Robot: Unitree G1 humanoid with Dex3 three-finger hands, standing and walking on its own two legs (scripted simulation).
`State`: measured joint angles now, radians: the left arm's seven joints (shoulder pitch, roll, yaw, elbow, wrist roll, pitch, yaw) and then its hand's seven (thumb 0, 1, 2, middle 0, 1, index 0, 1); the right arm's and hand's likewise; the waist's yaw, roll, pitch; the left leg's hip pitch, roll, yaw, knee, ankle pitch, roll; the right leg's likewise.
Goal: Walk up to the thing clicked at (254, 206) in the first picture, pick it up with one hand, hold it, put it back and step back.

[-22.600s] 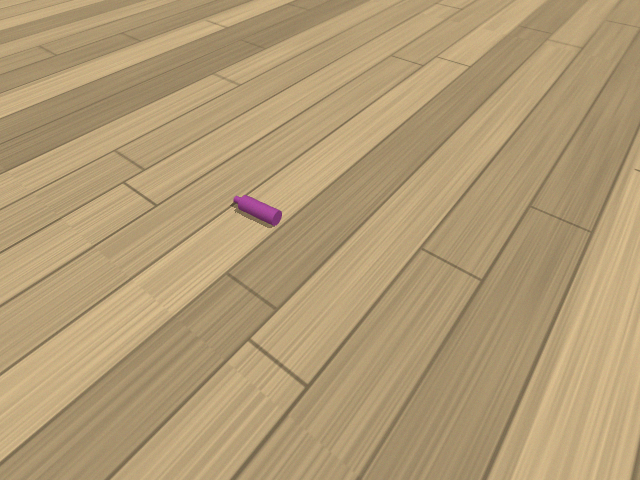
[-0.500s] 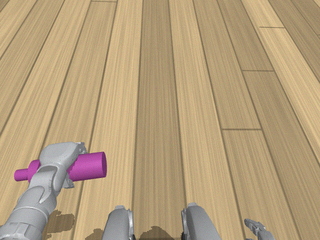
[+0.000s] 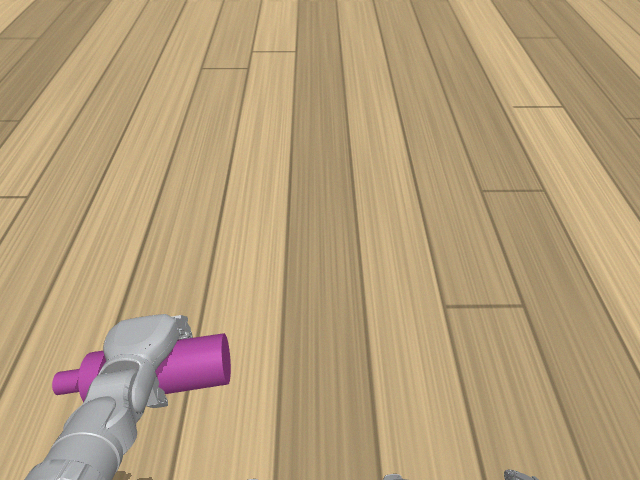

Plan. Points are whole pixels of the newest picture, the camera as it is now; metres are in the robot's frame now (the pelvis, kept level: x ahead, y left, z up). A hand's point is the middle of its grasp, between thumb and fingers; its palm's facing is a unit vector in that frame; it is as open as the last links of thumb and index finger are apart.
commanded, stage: lift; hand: left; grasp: from above
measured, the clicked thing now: (144, 370) +0.32 +0.25 -0.11
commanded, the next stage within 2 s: hold in 0.02 s
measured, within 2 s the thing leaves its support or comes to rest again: neither
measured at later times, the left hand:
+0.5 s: hand (145, 348) +0.33 +0.22 -0.04, palm faces -0.47 -0.04 -0.88, open 10.1 cm
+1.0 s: hand (144, 354) +0.31 +0.21 -0.01, palm faces -0.46 -0.04 -0.88, open 10.1 cm
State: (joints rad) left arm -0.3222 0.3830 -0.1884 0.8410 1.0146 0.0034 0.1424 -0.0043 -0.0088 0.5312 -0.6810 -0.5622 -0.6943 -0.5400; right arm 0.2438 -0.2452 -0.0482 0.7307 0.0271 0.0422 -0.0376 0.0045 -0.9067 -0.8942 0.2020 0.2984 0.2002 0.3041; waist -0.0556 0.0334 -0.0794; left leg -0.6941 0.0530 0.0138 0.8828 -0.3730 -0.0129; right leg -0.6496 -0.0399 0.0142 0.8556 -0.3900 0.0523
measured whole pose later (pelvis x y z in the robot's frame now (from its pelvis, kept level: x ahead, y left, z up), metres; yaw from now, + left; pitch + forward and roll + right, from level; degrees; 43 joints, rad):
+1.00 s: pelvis +0.02 -0.01 +0.04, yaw -1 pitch +2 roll +0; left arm -0.25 0.39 -0.22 0.70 1.01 -0.01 0.01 0.00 -0.01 0.54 -0.67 -0.58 -0.68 -0.56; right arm 0.20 -0.25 -0.05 0.69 0.05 0.10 -0.04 0.01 -0.90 -0.89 0.20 0.30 0.20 0.30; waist -0.01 0.04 -0.03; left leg -0.34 0.04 0.04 0.56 -0.26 -0.02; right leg -0.32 -0.05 0.03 0.56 -0.28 0.04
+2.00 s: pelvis +0.00 +0.00 +0.04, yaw -1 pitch +0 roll +0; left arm -0.23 0.40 -0.22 0.63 1.01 -0.01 -0.03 -0.01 -0.04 0.59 -0.64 -0.68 -0.65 -0.66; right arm 0.16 -0.25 -0.03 0.69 0.05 0.09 -0.06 0.01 -0.91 -0.90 0.20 0.30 0.20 0.30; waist 0.01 0.05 0.00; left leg -0.27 0.04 0.05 0.48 -0.21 -0.02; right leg -0.26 -0.05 0.03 0.49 -0.24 0.05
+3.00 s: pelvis -0.04 +0.00 -0.18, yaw -1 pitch +32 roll -3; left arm -0.72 0.45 -0.05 1.25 1.19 -0.06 0.37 -0.01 -0.02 0.55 -0.66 -0.61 -0.67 -0.60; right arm 0.24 -0.23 -0.07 0.76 -0.06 0.00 -0.01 0.00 -0.90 -0.89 0.20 0.30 0.20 0.30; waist -0.17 0.06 -0.19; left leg -1.65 0.05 -0.05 1.66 -0.58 -0.01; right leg -1.59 -0.03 0.02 1.64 -0.61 0.06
